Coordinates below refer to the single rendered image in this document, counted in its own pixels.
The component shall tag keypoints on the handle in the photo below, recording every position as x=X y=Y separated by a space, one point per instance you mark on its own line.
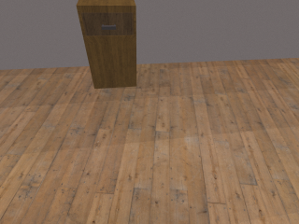
x=108 y=27

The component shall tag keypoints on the drawer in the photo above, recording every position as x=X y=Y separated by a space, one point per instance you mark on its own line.
x=93 y=21

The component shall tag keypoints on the cabinet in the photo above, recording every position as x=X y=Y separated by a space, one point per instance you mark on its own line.
x=112 y=58

